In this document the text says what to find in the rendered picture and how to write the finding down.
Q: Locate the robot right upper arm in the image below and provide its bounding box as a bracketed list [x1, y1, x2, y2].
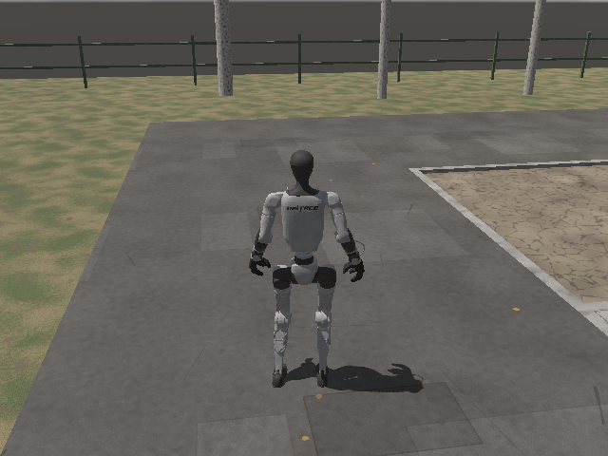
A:
[322, 191, 351, 243]

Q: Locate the humanoid robot head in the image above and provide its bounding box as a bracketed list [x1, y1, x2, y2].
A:
[286, 150, 319, 197]

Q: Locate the left robot hand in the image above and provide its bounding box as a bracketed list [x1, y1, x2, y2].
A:
[249, 257, 271, 276]

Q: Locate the robot right forearm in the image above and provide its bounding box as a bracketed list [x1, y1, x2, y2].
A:
[341, 228, 361, 265]

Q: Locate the robot left forearm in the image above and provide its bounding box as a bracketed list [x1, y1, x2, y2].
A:
[251, 229, 268, 261]

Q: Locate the robot left upper arm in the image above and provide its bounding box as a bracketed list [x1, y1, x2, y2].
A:
[258, 192, 283, 244]

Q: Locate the robot left thigh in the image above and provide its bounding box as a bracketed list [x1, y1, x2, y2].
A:
[273, 265, 292, 329]

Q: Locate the right robot hand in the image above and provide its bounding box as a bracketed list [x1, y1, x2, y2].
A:
[343, 259, 365, 282]

